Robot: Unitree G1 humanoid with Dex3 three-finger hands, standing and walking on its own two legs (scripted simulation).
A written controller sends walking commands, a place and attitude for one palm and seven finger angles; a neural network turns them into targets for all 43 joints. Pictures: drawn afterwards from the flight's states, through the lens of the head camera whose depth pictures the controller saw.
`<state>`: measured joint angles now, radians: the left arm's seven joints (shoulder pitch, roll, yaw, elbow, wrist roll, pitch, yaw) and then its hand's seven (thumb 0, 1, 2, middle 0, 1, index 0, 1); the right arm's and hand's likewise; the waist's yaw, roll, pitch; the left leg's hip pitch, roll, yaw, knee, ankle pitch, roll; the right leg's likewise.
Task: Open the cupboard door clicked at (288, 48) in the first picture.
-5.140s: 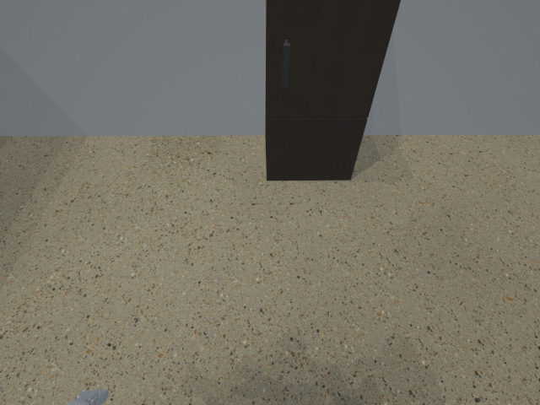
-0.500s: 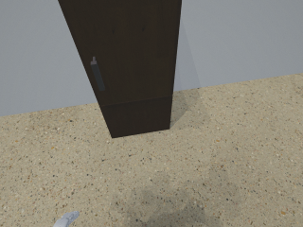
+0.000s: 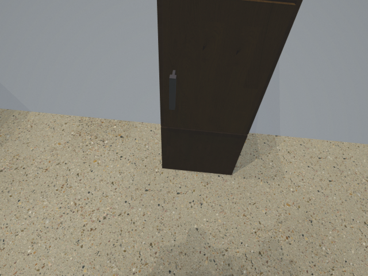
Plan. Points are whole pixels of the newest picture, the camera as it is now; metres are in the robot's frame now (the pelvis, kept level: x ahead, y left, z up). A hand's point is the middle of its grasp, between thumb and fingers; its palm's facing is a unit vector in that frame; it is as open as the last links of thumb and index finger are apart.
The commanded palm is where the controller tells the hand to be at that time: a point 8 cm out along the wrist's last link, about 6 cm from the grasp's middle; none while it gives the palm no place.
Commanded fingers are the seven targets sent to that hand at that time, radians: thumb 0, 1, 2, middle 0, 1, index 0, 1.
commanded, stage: take the last steps up to it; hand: left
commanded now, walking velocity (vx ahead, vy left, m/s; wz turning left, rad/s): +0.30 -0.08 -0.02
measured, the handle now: (173, 90) +0.81 +0.12 -0.09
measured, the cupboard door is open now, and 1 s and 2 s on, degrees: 0 0 0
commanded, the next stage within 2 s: come to a stop and stand still in 0.76 s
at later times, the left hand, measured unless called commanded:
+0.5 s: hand (140, 240) +0.24 +0.14 -0.17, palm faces -0.07 -0.98 -0.18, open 7.4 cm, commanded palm none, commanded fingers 0.00 0.90 0.90 -0.20 -0.30 -0.20 -0.30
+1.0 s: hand (142, 234) +0.25 +0.14 -0.18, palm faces +0.05 -0.99 -0.14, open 7.4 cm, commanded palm none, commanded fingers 0.00 0.90 0.90 -0.20 -0.30 -0.20 -0.30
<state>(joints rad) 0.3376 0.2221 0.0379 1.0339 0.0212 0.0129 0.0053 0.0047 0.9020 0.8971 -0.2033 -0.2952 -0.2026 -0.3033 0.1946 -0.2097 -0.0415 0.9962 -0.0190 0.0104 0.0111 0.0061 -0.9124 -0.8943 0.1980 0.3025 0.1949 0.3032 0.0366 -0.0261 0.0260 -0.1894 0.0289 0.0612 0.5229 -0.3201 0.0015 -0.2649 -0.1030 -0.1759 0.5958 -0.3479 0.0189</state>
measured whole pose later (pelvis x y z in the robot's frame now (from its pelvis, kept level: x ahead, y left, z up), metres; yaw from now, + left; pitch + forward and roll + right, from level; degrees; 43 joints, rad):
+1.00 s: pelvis +0.27 -0.03 +0.01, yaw +0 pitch -1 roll -1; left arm 0.30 0.17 0.03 1.12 0.01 0.00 0.01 0.00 0.91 0.90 -0.20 -0.29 -0.20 -0.30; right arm 0.19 -0.14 -0.02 1.03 -0.02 -0.05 -0.04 -0.01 -0.94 -0.89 0.20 0.30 0.20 0.30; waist 0.02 -0.04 0.04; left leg -0.27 0.03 0.15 0.52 -0.23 0.05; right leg -0.31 -0.05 -0.07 0.83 -0.47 0.01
